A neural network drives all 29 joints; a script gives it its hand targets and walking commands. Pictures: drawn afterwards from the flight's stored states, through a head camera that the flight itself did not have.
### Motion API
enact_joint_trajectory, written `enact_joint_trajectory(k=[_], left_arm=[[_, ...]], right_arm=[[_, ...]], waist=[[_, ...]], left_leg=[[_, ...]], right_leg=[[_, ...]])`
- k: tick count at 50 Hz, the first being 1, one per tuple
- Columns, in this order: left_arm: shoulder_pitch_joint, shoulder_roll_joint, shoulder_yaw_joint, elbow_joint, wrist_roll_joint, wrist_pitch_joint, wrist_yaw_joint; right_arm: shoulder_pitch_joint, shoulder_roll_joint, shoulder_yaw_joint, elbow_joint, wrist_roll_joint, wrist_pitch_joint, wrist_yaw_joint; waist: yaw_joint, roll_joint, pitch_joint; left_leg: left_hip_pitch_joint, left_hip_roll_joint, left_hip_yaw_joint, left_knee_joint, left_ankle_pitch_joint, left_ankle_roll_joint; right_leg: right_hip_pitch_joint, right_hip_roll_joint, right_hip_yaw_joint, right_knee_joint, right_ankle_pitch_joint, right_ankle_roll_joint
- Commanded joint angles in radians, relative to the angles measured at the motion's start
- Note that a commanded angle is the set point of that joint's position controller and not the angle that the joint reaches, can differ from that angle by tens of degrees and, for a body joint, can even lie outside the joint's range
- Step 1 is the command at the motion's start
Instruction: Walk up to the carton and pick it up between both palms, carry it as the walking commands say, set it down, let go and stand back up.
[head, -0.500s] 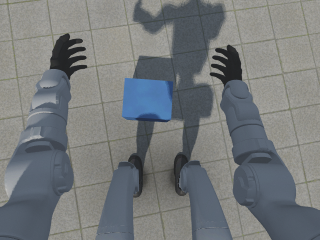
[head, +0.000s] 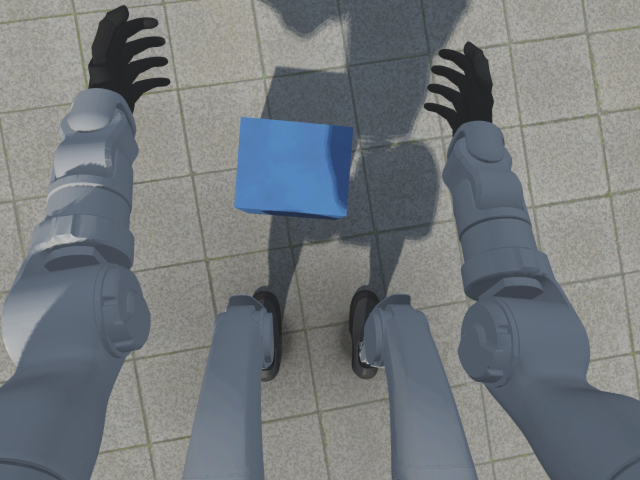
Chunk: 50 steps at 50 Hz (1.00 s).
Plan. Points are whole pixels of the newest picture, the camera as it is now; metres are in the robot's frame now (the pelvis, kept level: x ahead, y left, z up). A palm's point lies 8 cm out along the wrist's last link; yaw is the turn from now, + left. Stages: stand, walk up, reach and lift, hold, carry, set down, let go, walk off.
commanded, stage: reach and lift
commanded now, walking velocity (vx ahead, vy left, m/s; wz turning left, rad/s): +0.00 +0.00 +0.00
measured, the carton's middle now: (294, 175) +0.48 +0.05 -0.49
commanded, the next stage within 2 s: none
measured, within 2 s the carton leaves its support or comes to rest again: neither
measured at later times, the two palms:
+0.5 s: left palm (165, 131) +0.50 +0.23 -0.26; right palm (425, 149) +0.49 -0.15 -0.26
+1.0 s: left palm (196, 155) +0.50 +0.23 -0.40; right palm (401, 161) +0.49 -0.15 -0.39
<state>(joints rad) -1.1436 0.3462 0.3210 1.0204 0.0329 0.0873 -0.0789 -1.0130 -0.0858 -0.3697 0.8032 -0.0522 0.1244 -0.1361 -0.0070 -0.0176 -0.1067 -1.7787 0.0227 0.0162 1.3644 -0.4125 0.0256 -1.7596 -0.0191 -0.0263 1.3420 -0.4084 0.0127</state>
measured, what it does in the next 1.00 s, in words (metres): lowers itself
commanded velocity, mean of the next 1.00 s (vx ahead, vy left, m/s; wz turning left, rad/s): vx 0.00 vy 0.00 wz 0.00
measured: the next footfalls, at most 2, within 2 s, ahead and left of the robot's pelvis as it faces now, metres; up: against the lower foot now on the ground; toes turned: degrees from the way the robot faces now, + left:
none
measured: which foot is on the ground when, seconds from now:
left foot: down 0.00-1.00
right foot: down 0.00-1.00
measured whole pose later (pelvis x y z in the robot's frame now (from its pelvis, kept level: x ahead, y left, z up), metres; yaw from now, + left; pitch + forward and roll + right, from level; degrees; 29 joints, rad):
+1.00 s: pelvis -0.04 +0.00 -0.22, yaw -1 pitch +38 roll -4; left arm -1.48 0.47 0.01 1.22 -0.25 0.03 0.06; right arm -1.42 -0.29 -0.11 1.14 0.25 0.03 -0.17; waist 0.00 -0.05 0.35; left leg -2.30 0.04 0.00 2.18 -0.54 0.06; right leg -2.26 -0.02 -0.02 2.14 -0.54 0.03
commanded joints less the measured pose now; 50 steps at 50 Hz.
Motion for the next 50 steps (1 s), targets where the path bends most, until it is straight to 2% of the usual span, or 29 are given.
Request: enact_joint_trajectory(k=[1,4,10,20,26,35,45,47,50], left_arm=[[-0.226,0.144,-0.020,-0.085,-0.027,-0.013,0.019],[-0.258,0.171,-0.051,-0.104,-0.064,-0.016,0.034],[-0.331,0.202,-0.115,-0.132,-0.128,-0.004,0.064],[-0.411,0.216,-0.153,-0.025,-0.160,-0.008,0.094],[-0.461,0.215,-0.180,0.016,-0.185,-0.018,0.111],[-0.527,0.218,-0.232,0.038,-0.228,-0.036,0.138],[-0.594,0.237,-0.291,0.092,-0.274,-0.067,0.144],[-0.606,0.241,-0.299,0.104,-0.281,-0.075,0.143],[-0.604,0.246,-0.314,0.133,-0.285,-0.087,0.137]], right_arm=[[-0.190,-0.106,0.026,-0.090,0.032,-0.017,-0.015],[-0.227,-0.126,0.067,-0.108,0.080,-0.019,-0.028],[-0.290,-0.170,0.116,-0.115,0.142,-0.012,-0.050],[-0.369,-0.208,0.129,0.002,0.180,-0.025,-0.052],[-0.422,-0.234,0.138,0.056,0.206,-0.046,-0.047],[-0.490,-0.274,0.169,0.118,0.251,-0.078,-0.044],[-0.567,-0.300,0.223,0.205,0.289,-0.108,-0.042],[-0.581,-0.300,0.236,0.216,0.296,-0.115,-0.042],[-0.570,-0.267,0.264,0.290,0.316,-0.117,-0.033]], waist=[[0.023,0.064,-0.930],[0.031,0.060,-0.989],[0.027,0.072,-1.058],[0.026,0.082,-0.915],[0.020,0.089,-0.878],[0.010,0.104,-0.856],[0.007,0.100,-0.783],[0.009,0.097,-0.766],[0.030,0.095,-0.716]], left_leg=[[0.507,-0.086,-0.001,-0.010,0.320,-0.038],[0.476,-0.087,0.001,0.053,0.332,-0.033],[0.451,-0.079,-0.005,0.167,0.321,-0.029],[0.307,-0.056,-0.016,0.309,0.201,-0.026],[0.276,-0.045,-0.029,0.389,0.178,-0.028],[0.278,-0.033,-0.054,0.499,0.195,-0.031],[0.238,-0.016,-0.065,0.600,0.207,-0.032],[0.220,-0.012,-0.066,0.618,0.207,-0.032],[0.185,-0.009,-0.061,0.637,0.208,-0.031]], right_leg=[[0.407,0.116,-0.029,0.028,0.217,0.044],[0.400,0.115,-0.029,0.092,0.239,0.047],[0.334,0.117,-0.043,0.204,0.222,0.044],[0.169,0.106,-0.050,0.347,0.111,0.029],[0.093,0.094,-0.058,0.435,0.078,0.024],[0.004,0.076,-0.062,0.560,0.070,0.025],[-0.023,0.060,-0.042,0.668,0.095,0.028],[-0.015,0.059,-0.036,0.686,0.106,0.029],[-0.019,0.060,-0.025,0.709,0.119,0.028]])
